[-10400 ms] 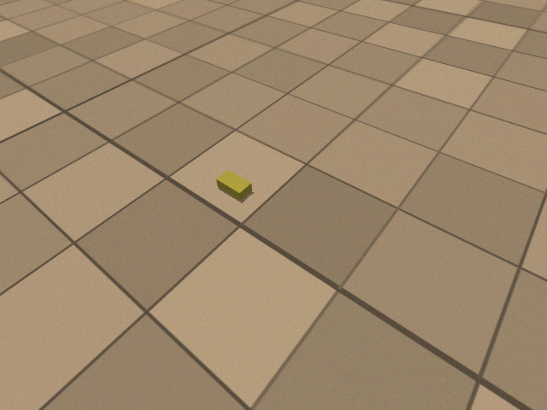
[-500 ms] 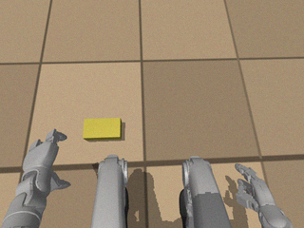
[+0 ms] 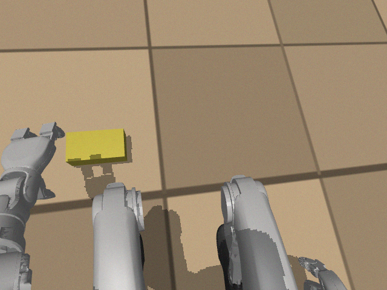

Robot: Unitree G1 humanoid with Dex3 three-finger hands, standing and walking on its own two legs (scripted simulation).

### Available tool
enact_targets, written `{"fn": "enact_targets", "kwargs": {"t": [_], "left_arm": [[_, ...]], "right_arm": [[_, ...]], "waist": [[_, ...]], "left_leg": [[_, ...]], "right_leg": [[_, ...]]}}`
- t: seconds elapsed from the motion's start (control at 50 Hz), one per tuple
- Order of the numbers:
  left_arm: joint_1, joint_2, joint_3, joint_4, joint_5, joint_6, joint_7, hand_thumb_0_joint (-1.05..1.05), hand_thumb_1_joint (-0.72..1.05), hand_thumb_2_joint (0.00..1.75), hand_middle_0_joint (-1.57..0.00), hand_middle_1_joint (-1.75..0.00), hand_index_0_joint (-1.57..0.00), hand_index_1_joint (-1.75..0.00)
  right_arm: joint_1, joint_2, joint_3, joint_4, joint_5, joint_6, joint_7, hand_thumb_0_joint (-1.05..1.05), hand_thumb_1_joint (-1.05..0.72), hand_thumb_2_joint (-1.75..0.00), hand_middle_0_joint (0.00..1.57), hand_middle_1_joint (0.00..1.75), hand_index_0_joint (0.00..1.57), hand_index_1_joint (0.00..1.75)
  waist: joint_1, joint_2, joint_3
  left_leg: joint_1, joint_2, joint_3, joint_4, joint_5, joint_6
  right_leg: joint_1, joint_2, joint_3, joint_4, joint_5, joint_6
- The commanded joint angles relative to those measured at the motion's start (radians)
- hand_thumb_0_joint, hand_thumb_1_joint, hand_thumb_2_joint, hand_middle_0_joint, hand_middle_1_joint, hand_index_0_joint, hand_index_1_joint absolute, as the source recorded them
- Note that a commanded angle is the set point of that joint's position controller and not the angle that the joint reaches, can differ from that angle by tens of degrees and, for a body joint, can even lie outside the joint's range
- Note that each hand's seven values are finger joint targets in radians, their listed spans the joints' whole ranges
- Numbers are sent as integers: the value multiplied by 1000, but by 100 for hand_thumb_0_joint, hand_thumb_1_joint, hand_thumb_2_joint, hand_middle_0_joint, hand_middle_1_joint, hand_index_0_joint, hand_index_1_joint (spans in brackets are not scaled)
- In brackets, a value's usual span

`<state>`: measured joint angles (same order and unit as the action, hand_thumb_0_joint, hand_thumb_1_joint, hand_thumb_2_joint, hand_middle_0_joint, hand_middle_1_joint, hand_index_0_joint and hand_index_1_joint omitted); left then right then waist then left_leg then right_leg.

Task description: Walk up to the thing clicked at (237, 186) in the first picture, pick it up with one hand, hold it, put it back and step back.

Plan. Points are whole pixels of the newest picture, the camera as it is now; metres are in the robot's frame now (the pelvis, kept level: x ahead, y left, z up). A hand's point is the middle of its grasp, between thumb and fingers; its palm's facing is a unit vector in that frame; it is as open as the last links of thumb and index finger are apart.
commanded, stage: rise first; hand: left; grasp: from above
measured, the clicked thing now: (97, 147) +0.48 +0.26 -0.34
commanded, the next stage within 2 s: none
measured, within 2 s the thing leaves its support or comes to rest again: neither
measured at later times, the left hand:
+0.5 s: hand (55, 160) +0.41 +0.32 -0.19, palm faces -0.46 -0.05 -0.89, open 14.0 cm
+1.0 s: hand (63, 155) +0.42 +0.31 -0.21, palm faces -0.46 -0.07 -0.89, open 14.0 cm
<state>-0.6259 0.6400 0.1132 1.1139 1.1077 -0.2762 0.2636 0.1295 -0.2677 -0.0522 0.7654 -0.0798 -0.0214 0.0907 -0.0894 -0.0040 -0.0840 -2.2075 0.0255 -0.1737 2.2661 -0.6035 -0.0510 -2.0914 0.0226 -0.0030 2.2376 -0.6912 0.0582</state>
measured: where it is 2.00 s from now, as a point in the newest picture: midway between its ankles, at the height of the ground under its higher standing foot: (184, 276)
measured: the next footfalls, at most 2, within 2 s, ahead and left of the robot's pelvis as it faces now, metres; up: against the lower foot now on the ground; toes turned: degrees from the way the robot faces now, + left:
none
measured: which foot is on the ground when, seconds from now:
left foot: down 0.00-1.00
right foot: down 0.00-1.00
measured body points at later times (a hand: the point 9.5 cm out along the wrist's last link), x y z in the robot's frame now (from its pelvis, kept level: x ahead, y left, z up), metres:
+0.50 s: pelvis +0.01 +0.01 -0.03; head +0.22 +0.07 +0.36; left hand +0.43 +0.32 -0.14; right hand +0.12 -0.27 -0.15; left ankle +0.10 +0.14 -0.33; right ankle +0.10 -0.14 -0.33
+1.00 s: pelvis +0.02 +0.00 -0.04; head +0.24 +0.06 +0.34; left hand +0.44 +0.31 -0.16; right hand +0.10 -0.28 -0.16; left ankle +0.10 +0.14 -0.33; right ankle +0.10 -0.14 -0.33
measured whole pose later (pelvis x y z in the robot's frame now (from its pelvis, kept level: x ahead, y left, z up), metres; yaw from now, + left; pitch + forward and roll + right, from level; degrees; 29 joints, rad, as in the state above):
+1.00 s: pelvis +0.02 +0.00 -0.04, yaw -2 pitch +32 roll -7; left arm -0.81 0.71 0.14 1.39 1.31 -0.32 0.45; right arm 0.08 -0.24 -0.02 0.81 -0.17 -0.02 0.12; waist -0.15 -0.03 -0.07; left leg -2.34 0.02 -0.21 2.41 -0.65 -0.07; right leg -2.22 0.04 -0.01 2.38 -0.73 0.07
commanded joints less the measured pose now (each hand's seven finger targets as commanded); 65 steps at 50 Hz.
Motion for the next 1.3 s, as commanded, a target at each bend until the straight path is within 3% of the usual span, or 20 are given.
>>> {"fn": "enact_targets", "kwargs": {"t": [0.0,0.16,0.2,0.22,0.24,0.44,0.5,0.56,0.64,0.7,0.74,0.76,0.82,0.92,0.94,1.02,1.08,1.14,1.2,1.28], "left_arm": [[-249,287,58,-69,40,-5,65,0,-56,104,-6,-98,-5,-98],[-321,284,37,5,105,-19,105,0,-52,99,-6,-100,-7,-98],[-351,287,40,2,121,-29,119,0,-52,99,-6,-101,-8,-99],[-403,300,44,-68,124,-39,128,0,-51,98,-6,-102,-8,-99],[-353,291,38,16,136,-33,131,0,-52,98,-6,-101,-8,-99],[-398,277,23,70,177,-39,176,0,-51,98,-6,-103,-9,-100],[-410,302,35,97,187,-39,187,0,-52,98,-6,-102,-8,-100],[-416,290,31,120,186,-42,196,0,-51,97,-6,-104,-9,-101],[-442,325,52,118,190,-43,213,0,-52,98,-7,-103,-8,-101],[-423,293,31,172,191,-38,213,0,-52,99,-7,-102,-9,-101],[-448,334,57,147,186,-41,218,0,-52,98,-6,-103,-8,-101],[-436,333,59,155,185,-40,220,0,-51,98,-7,-103,-9,-101],[-430,315,43,172,186,-35,218,0,-53,99,-7,-103,-8,-101],[-459,347,67,128,182,-37,225,0,-53,99,-7,-102,-8,-100],[-449,336,60,139,182,-39,224,0,-60,107,-9,-98,-6,-102],[-449,327,50,178,184,-38,224,0,-54,102,-8,-101,-8,-101],[-458,347,67,154,182,-42,232,0,-55,102,-8,-100,-8,-101],[-469,320,37,197,187,-40,228,0,-55,102,-8,-100,-8,-101],[-462,348,58,187,188,-41,233,0,-55,102,-8,-100,-8,-100],[-481,332,47,198,188,-35,237,0,-57,104,-8,-100,-7,-101]], "right_arm": [[108,-218,-61,-52,-14,-16,1,0,-90,-90,20,30,20,30],[109,-217,-58,-22,-35,-7,12,0,-90,-90,20,30,20,30],[114,-215,-56,-18,-44,-6,15,0,-90,-90,20,30,20,30],[99,-207,-54,-32,-44,-9,15,0,-90,-90,20,30,20,30],[104,-216,-56,-23,-46,-8,16,0,-90,-90,20,30,20,30],[99,-208,-51,-8,-65,0,19,0,-90,-90,20,30,20,30],[93,-209,-45,-4,-69,2,20,0,-90,-90,20,30,20,30],[84,-203,-41,-6,-73,-1,19,0,-90,-90,20,30,20,30],[92,-206,-37,3,-79,-4,18,0,-90,-90,20,30,20,30],[95,-203,-33,9,-86,-4,21,0,-90,-90,20,30,20,30],[100,-208,-32,11,-89,-5,19,0,-90,-90,20,30,20,30],[98,-206,-34,12,-87,-6,19,0,-90,-90,20,30,20,30],[100,-206,-28,13,-95,-8,23,0,-90,-90,20,30,20,30],[105,-211,-30,18,-98,-8,23,0,-90,-90,20,30,20,30],[104,-208,-31,20,-97,-7,23,0,-90,-90,20,30,20,30],[105,-209,-24,25,-102,-6,25,0,-90,-90,20,30,20,30],[107,-210,-26,23,-102,-5,25,0,-90,-90,20,30,20,30],[104,-215,-18,28,-106,-4,27,0,-90,-90,20,30,20,30],[108,-215,-14,28,-109,-5,27,0,-90,-90,20,30,20,30],[109,-221,-11,28,-113,-8,29,0,-90,-90,20,30,20,30]], "waist": [[16,188,-608],[-9,204,-592],[-17,205,-618],[-5,229,-665],[-14,223,-636],[-28,229,-648],[-33,215,-626],[-33,224,-608],[-35,229,-642],[-55,206,-611],[-48,200,-638],[-37,201,-639],[-53,199,-611],[-49,242,-667],[-49,242,-665],[-63,210,-613],[-48,242,-657],[-79,212,-607],[-57,216,-639],[-77,230,-624]], "left_leg": [[518,-20,138,-243,-24,63],[489,-18,136,-190,-3,64],[496,-18,139,-171,35,65],[517,-19,142,-168,58,62],[512,-15,139,-163,56,62],[497,-14,133,-133,63,62],[460,-16,134,-125,50,66],[453,-17,137,-123,28,65],[448,-17,141,-98,62,67],[425,-19,139,-89,59,70],[416,-19,142,-81,67,72],[414,-20,144,-83,57,72],[403,-21,142,-85,43,72],[431,-19,143,-70,78,68],[434,-18,141,-71,82,67],[400,-18,138,-68,66,70],[431,-17,143,-62,96,67],[388,-18,137,-58,69,71],[403,-20,138,-61,83,70],[410,-17,135,-56,80,67]], "right_leg": [[169,17,-134,-249,49,-95],[118,20,-139,-205,82,-93],[131,21,-141,-193,114,-90],[141,21,-137,-187,132,-93],[125,23,-144,-178,132,-91],[98,27,-152,-143,140,-88],[92,28,-150,-140,131,-88],[76,27,-147,-141,111,-88],[99,29,-143,-132,147,-85],[93,29,-145,-127,149,-83],[117,27,-141,-134,160,-80],[113,28,-138,-136,149,-81],[112,28,-142,-136,138,-82],[127,26,-141,-118,173,-81],[120,28,-142,-115,176,-83],[108,28,-144,-121,167,-83],[128,27,-140,-117,193,-82],[114,30,-145,-122,181,-80],[138,30,-143,-120,188,-81],[122,30,-149,-111,188,-81]]}}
